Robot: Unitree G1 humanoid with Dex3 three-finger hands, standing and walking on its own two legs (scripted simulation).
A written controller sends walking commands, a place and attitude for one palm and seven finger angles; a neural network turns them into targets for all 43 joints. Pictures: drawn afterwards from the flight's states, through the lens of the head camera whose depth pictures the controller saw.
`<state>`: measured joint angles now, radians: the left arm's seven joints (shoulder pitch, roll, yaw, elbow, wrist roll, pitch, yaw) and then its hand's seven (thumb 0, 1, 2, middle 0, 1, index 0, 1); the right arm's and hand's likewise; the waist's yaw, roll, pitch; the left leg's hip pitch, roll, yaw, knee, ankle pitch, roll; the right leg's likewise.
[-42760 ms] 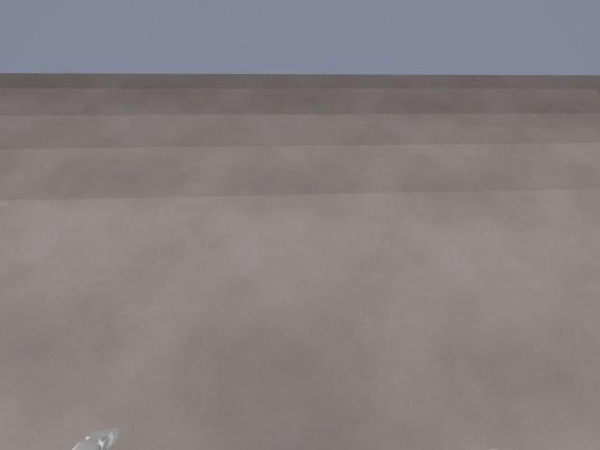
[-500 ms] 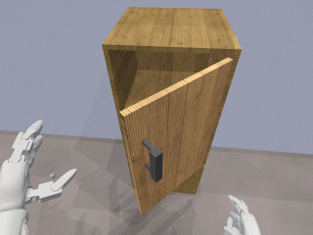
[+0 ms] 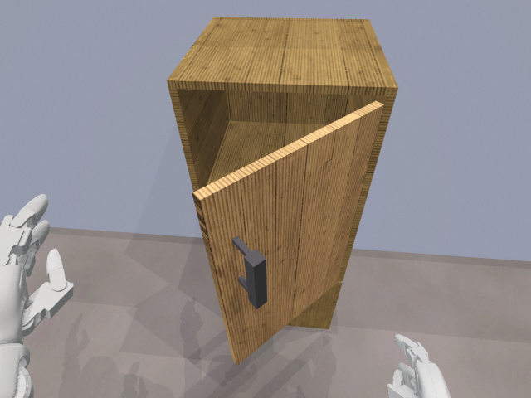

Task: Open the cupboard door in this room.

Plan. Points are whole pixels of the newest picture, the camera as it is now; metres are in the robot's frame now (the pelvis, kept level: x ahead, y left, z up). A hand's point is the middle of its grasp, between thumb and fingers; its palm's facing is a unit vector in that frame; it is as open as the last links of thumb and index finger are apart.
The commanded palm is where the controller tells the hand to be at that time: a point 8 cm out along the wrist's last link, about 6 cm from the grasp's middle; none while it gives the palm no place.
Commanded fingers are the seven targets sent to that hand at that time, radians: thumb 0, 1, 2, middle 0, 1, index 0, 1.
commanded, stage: draw the hand back to the body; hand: left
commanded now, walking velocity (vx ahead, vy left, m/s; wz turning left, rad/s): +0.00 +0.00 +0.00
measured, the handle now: (248, 272) +0.30 +0.07 +0.03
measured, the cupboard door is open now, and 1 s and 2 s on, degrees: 45 45 45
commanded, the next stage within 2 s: step back with the hand held close in 0.10 s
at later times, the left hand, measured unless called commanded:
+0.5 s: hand (65, 307) +0.17 +0.26 +0.14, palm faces +0.35 -0.80 -0.49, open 7.4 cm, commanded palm +0.11 +0.30 +0.17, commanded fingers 0.00 0.90 0.90 -0.20 -0.30 -0.20 -0.30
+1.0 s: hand out of the picture +0.08 +0.28 +0.15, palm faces +0.45 -0.78 -0.43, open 7.4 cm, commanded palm +0.01 +0.33 +0.17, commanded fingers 0.00 0.90 0.90 -0.20 -0.30 -0.20 -0.30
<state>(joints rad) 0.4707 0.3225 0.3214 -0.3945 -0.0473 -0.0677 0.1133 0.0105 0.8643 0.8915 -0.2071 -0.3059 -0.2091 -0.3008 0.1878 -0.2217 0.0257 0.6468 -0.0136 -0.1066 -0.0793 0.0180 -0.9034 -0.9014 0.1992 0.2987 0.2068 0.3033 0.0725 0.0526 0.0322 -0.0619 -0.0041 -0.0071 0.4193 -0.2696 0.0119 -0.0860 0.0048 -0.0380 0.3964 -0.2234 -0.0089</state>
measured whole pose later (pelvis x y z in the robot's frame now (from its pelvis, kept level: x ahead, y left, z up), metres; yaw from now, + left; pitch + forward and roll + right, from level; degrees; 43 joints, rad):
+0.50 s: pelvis -0.03 +0.00 +0.00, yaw +0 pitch -1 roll -1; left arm 0.56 0.37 0.36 -0.45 -0.03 -0.14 0.11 0.01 0.89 0.90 -0.21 -0.31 -0.21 -0.30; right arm 0.16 -0.24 0.00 0.59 0.00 -0.04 -0.08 0.02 -0.90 -0.90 0.20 0.30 0.21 0.30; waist 0.01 0.04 0.05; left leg -0.23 0.00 0.00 0.47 -0.23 0.02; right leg -0.23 0.01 -0.03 0.40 -0.16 0.00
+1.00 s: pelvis -0.12 +0.03 -0.03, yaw +1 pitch -2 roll -2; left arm 0.51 0.39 0.42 -0.57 0.00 -0.22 0.17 0.01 0.88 0.90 -0.21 -0.31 -0.21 -0.30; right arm 0.20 -0.22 0.01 0.58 -0.01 -0.08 -0.08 0.02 -0.90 -0.90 0.20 0.30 0.21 0.30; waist 0.01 -0.03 0.08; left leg -0.46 -0.02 0.00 0.73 -0.33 0.03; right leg -0.43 -0.02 -0.04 0.59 -0.13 0.01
